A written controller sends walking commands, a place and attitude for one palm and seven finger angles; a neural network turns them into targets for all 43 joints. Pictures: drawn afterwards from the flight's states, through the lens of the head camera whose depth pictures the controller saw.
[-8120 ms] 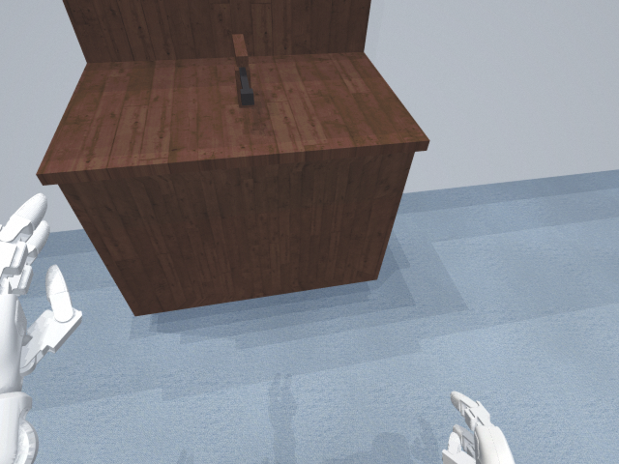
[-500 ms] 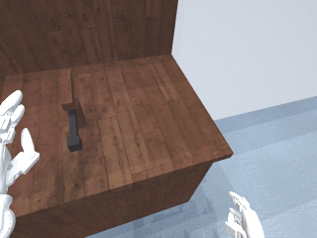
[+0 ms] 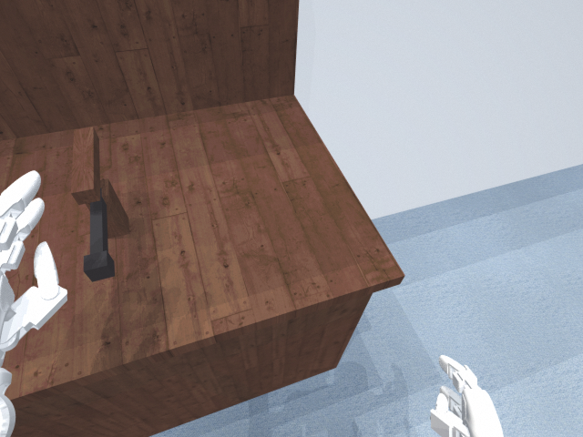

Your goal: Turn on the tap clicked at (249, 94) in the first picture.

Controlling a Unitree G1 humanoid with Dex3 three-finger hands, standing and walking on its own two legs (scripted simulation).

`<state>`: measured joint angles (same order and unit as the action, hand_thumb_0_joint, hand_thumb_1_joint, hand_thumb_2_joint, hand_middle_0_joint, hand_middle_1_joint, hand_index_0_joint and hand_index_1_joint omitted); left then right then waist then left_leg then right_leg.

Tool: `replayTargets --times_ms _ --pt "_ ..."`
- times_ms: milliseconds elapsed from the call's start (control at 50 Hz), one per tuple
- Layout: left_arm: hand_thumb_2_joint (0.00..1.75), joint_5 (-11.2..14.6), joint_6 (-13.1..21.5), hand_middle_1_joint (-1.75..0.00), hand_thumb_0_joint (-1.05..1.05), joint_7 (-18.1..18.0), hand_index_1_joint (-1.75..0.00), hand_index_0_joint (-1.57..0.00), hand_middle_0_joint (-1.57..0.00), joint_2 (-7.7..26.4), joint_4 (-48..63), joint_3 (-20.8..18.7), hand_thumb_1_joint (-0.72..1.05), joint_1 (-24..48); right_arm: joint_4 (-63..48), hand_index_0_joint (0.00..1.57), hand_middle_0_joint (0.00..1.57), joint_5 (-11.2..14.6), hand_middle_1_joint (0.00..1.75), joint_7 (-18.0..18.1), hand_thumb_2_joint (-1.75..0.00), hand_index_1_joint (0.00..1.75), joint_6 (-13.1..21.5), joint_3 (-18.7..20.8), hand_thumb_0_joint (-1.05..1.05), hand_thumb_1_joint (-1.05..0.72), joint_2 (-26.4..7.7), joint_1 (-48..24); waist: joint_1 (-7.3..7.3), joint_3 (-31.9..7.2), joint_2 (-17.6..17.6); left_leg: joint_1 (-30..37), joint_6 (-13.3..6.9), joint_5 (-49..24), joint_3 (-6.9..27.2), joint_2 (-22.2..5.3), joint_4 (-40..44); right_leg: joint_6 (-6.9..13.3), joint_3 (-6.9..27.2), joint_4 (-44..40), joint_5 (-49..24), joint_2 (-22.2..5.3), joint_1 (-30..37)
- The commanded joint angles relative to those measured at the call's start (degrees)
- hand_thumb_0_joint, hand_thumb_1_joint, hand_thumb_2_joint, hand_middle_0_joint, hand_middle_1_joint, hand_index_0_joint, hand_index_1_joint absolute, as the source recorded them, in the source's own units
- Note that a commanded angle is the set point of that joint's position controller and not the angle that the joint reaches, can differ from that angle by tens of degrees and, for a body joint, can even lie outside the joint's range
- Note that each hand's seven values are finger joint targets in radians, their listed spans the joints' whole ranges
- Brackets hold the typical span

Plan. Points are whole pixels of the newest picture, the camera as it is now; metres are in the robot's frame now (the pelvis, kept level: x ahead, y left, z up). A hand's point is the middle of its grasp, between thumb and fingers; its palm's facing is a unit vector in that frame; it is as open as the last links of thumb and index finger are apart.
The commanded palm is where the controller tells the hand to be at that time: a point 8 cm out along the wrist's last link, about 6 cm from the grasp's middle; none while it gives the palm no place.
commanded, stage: shuffle to correct the standing spot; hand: left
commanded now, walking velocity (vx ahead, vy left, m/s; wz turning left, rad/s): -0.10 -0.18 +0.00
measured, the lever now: (99, 266) +0.30 +0.28 +0.06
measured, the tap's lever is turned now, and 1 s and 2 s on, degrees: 0 0 0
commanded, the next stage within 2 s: none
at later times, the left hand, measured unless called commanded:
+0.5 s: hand (43, 305) +0.20 +0.25 +0.16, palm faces +0.32 -0.86 -0.41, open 7.4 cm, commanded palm +0.15 +0.29 +0.18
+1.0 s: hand (44, 295) +0.21 +0.26 +0.16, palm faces +0.33 -0.85 -0.41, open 7.4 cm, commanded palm +0.16 +0.29 +0.18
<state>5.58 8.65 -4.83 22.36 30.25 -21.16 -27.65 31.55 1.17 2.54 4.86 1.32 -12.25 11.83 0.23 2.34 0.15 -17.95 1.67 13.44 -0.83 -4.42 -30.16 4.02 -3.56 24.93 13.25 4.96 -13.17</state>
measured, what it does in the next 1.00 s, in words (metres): stands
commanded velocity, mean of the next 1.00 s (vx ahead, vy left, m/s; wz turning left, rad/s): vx -0.11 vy -0.18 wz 0.00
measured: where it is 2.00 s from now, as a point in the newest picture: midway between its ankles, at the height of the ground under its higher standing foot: outside the picture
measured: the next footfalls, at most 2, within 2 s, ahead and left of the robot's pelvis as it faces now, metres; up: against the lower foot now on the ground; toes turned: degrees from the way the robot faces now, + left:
none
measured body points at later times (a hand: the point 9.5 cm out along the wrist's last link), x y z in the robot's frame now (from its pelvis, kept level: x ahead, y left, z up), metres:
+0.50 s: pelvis -0.01 +0.01 +0.00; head +0.03 +0.03 +0.45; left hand +0.18 +0.30 +0.18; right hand +0.16 -0.22 -0.08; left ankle +0.02 +0.14 -0.74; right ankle +0.00 -0.07 -0.74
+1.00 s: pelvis +0.00 +0.01 +0.00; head +0.04 +0.03 +0.45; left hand +0.19 +0.30 +0.18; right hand +0.17 -0.22 -0.08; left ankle +0.02 +0.14 -0.74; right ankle +0.00 -0.07 -0.74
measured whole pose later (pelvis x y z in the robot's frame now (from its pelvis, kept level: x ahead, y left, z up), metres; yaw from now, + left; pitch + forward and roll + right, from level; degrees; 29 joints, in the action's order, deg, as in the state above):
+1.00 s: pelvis +0.00 +0.01 +0.00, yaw +0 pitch +1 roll -2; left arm 5.6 8.9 -5.2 23.8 32.6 -22.4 -28.6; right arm 31.5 1.0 2.2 5.2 0.5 -10.8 12.1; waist 0.2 3.1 0.6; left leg -19.5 1.0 14.3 -0.7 -3.9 -32.3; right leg 3.4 -3.8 26.7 13.9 4.4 -14.5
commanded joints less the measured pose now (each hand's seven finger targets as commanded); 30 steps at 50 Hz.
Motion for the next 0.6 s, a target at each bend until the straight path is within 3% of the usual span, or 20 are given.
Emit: replayTargets --times_ms 0,60,80,140,200,260,300,340,360,380,440,460,480,560,580 --pt "0.90 0.41 3.99 -0.30 0.00 -1.45 -0.30 -0.20 -0.20 10.91 13.28 -7.59 0.90 3.40 -8.98 0.20 0.20 -0.09 0.30 0.81 -0.90 0.30 2.97 2.59 0.00 -0.90 -6.43 -4.57 0.27 -8.23 -1.64 6.56 -3.19 -5.60 2.13 -1.91 1.30 -3.47 8.22 -6.17 -9.69 -10.01 -1.48" --pt "0.90 0.37 3.93 -0.30 0.00 -1.57 -0.30 -0.20 -0.20 11.32 13.19 -8.21 0.90 2.23 -8.59 0.20 0.20 0.11 0.30 0.84 -0.90 0.30 2.92 2.41 0.00 -0.90 -6.27 -5.10 0.25 -8.39 -2.71 6.83 -3.32 -6.62 2.76 -2.57 2.00 -3.37 7.99 -5.61 -9.93 -9.71 -1.27" --pt "0.90 0.42 4.24 -0.30 0.00 -1.29 -0.30 -0.20 -0.20 9.98 13.12 -6.83 0.90 2.32 -8.76 0.20 0.20 -0.35 0.30 0.83 -0.90 0.30 2.75 2.08 0.00 -0.90 -6.33 -4.43 0.09 -7.64 -2.47 5.72 -3.46 -7.22 3.05 -2.82 2.80 -3.88 6.86 -5.48 -9.67 -9.03 -1.30" --pt "0.90 0.19 5.04 -0.30 0.00 -0.86 -0.30 -0.20 -0.20 11.15 14.31 -8.21 0.90 2.00 -9.39 0.20 0.20 -0.43 0.30 0.87 -0.90 0.30 3.05 2.56 0.00 -0.90 -6.52 -3.66 0.56 -7.76 -3.58 4.75 -3.56 -11.38 3.94 -4.42 2.55 -4.75 6.45 -4.03 -13.38 -8.73 -0.14" --pt "0.90 0.23 4.99 -0.30 0.00 -0.63 -0.30 -0.20 -0.20 11.14 13.55 -8.52 0.90 1.37 -9.37 0.20 0.20 -0.43 0.30 0.84 -0.90 0.30 3.03 2.68 0.00 -0.90 -6.65 -3.52 0.61 -9.49 -3.75 5.04 -3.73 -12.29 4.68 -5.29 3.34 -4.70 5.96 -2.94 -12.81 -8.22 1.31" --pt "0.90 0.38 4.64 -0.30 0.00 -0.63 -0.30 -0.20 -0.20 11.01 13.48 -8.58 0.90 -0.29 -9.27 0.20 0.20 -0.11 0.30 0.70 -0.90 0.30 3.12 2.45 0.00 -0.90 -6.34 -3.97 0.51 -10.36 -4.77 4.99 -3.63 -8.75 4.81 -5.04 3.50 -3.48 6.48 -3.07 -10.48 -8.52 1.37" --pt "0.90 0.39 4.63 -0.30 0.00 -0.67 -0.30 -0.20 -0.20 11.31 13.87 -8.86 0.90 0.50 -9.58 0.20 0.20 -0.35 0.30 0.80 -0.90 0.30 3.07 2.69 0.00 -0.90 -6.58 -3.53 0.52 -9.79 -3.32 3.66 -3.70 -4.42 4.45 -4.89 3.29 -3.89 6.92 -3.54 -8.20 -8.67 0.92" --pt "0.90 0.48 4.49 -0.30 0.00 -0.66 -0.30 -0.20 -0.20 10.90 13.63 -8.40 0.90 0.45 -9.50 0.20 0.20 -0.29 0.30 0.80 -0.90 0.30 3.26 2.65 0.00 -0.90 -6.47 -3.08 0.27 -8.98 -1.78 3.39 -3.33 0.32 3.99 -3.69 2.10 -2.88 8.33 -4.67 -5.50 -9.52 -1.03" --pt "0.90 0.51 4.19 -0.30 0.00 -1.04 -0.30 -0.20 -0.20 11.31 14.09 -8.65 0.90 0.39 -9.01 0.20 0.20 -0.04 0.30 0.85 -0.90 0.30 3.27 2.35 0.00 -0.90 -6.11 -3.91 0.05 -9.02 -1.89 4.49 -3.23 1.05 4.00 -3.27 2.28 -1.90 8.86 -5.26 -4.21 -9.80 -2.01" --pt "0.90 0.57 4.19 -0.30 0.00 -1.03 -0.30 -0.20 -0.20 10.14 13.47 -7.33 0.90 0.90 -8.82 0.20 0.20 -0.39 0.30 0.84 -0.90 0.30 3.10 2.10 0.00 -0.90 -6.17 -3.50 -0.20 -8.63 -1.20 4.15 -3.40 2.40 3.64 -2.92 2.21 -2.11 8.81 -5.83 -2.21 -9.72 -2.74" --pt "0.90 0.35 4.17 -0.30 0.00 -1.34 -0.30 -0.20 -0.20 10.72 14.43 -7.66 0.90 2.60 -8.90 0.20 0.20 -0.32 0.30 0.90 -0.90 0.30 3.56 2.49 0.00 -0.90 -6.36 -3.16 -0.20 -7.56 -1.47 4.15 -3.28 3.96 4.11 -2.74 1.33 -1.32 9.97 -6.11 -0.17 -10.41 -4.39" --pt "0.90 0.28 4.03 -0.30 0.00 -1.72 -0.30 -0.20 -0.20 11.34 15.13 -8.02 0.90 3.03 -8.49 0.20 0.20 -0.03 0.30 0.98 -0.90 0.30 3.58 2.18 0.00 -0.90 -6.12 -4.34 -0.32 -7.49 -3.15 5.08 -3.36 3.53 4.53 -3.09 2.58 -0.90 9.56 -5.84 -0.13 -10.19 -4.69" --pt "0.90 0.26 4.17 -0.30 0.00 -1.67 -0.30 -0.20 -0.20 10.12 14.19 -6.81 0.90 3.28 -8.16 0.20 0.20 -0.58 0.30 1.01 -0.90 0.30 3.41 1.73 0.00 -0.90 -6.10 -3.84 -0.40 -7.46 -3.24 3.76 -3.76 3.69 5.39 -3.63 4.04 -1.68 8.16 -5.30 0.46 -9.13 -3.65" --pt "0.90 -0.32 4.09 -0.30 0.00 -1.70 -0.30 -0.20 -0.20 11.33 14.07 -7.93 0.90 3.21 -8.51 0.20 0.20 -0.20 0.30 0.92 -0.90 0.30 3.64 1.91 0.00 -0.90 -6.14 -4.77 -0.05 -6.94 -6.87 2.84 -4.50 -1.03 8.46 -6.73 7.41 -2.80 6.05 -2.10 -3.61 -7.38 -0.80" --pt "0.90 -0.37 4.31 -0.30 0.00 -1.49 -0.30 -0.20 -0.20 9.85 13.45 -6.62 0.90 3.37 -8.14 0.20 0.20 -0.67 0.30 0.83 -0.90 0.30 3.29 1.65 0.00 -0.90 -6.25 -4.04 -0.08 -7.75 -7.21 1.74 -4.81 -2.80 8.75 -7.07 7.70 -3.28 5.08 -1.37 -4.33 -6.72 1.12"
